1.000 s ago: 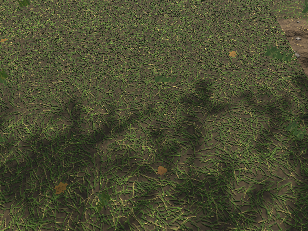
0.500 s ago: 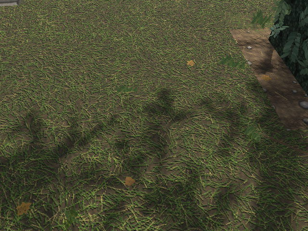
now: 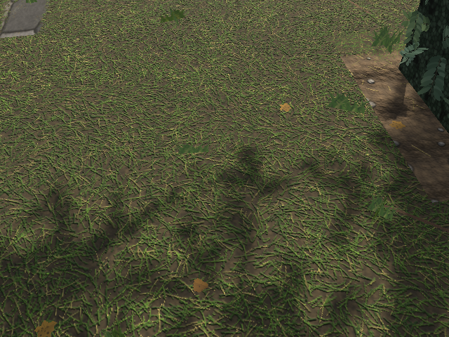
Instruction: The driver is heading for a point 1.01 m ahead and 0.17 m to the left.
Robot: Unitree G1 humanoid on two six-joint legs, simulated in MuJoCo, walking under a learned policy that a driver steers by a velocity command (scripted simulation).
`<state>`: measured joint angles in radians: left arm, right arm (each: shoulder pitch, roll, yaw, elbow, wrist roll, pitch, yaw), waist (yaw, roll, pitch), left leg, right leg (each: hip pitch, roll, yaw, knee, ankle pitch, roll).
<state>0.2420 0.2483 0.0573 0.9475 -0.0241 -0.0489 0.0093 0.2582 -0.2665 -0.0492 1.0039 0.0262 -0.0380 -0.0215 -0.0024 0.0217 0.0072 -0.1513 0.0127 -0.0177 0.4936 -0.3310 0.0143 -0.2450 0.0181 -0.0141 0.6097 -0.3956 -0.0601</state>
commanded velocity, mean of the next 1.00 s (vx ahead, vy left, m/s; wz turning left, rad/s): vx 0.45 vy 0.00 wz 0.27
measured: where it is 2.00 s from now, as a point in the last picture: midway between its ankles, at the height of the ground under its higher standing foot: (175, 225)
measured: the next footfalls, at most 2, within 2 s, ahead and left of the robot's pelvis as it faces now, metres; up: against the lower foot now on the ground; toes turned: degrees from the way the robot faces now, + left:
left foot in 0.50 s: +0.39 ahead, +0.14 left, +0.00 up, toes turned +12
right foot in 1.02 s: +0.73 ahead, +0.02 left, +0.00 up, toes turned +18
